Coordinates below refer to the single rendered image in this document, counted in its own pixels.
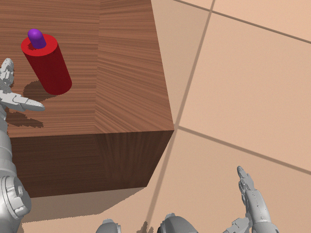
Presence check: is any left robot hand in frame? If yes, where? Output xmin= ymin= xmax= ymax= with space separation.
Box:
xmin=0 ymin=58 xmax=45 ymax=112

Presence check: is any right robot arm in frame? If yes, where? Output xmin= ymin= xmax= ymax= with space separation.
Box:
xmin=252 ymin=222 xmax=280 ymax=233

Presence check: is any bottle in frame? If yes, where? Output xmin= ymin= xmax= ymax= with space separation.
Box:
xmin=21 ymin=29 xmax=72 ymax=95

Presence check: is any right robot hand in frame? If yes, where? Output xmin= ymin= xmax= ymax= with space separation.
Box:
xmin=223 ymin=166 xmax=272 ymax=233

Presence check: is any left robot arm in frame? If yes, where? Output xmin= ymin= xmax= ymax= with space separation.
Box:
xmin=0 ymin=107 xmax=32 ymax=233

